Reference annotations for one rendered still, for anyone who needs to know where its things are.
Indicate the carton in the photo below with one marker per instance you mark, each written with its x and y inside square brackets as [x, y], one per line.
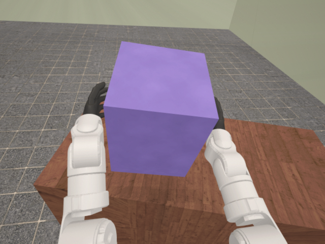
[159, 109]

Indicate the left robot hand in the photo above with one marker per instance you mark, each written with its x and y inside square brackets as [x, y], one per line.
[93, 105]

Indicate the pedestal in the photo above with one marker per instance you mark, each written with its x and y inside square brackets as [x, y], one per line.
[286, 165]

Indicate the left robot upper arm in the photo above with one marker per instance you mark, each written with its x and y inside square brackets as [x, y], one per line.
[94, 231]

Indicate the right robot hand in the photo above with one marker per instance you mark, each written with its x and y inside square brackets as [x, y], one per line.
[220, 123]

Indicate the robot right forearm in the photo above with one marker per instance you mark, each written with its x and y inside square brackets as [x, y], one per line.
[243, 206]

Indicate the right robot upper arm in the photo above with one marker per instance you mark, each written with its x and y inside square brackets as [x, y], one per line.
[261, 234]

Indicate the robot left forearm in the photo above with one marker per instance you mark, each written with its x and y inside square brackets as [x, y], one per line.
[87, 193]

